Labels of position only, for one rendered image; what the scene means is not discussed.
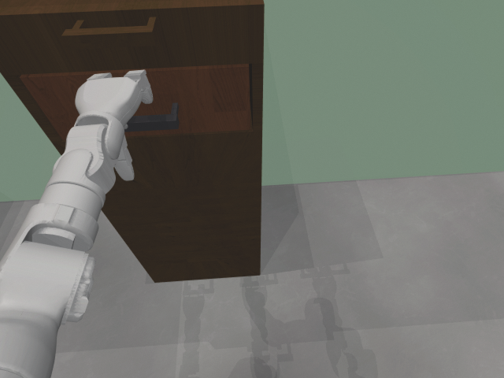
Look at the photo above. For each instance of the robot left hand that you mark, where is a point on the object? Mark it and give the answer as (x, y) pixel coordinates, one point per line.
(119, 97)

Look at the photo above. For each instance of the left robot forearm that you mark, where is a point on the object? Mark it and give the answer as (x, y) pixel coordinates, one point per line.
(68, 211)

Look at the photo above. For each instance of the cabinet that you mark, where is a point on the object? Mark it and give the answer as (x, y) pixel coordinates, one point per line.
(193, 210)

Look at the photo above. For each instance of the left robot upper arm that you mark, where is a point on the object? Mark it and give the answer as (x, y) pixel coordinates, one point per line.
(43, 287)

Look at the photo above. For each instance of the handle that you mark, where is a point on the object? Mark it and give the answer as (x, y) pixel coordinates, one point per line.
(94, 38)
(154, 122)

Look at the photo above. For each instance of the drawer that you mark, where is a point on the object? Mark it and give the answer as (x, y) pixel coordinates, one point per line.
(212, 98)

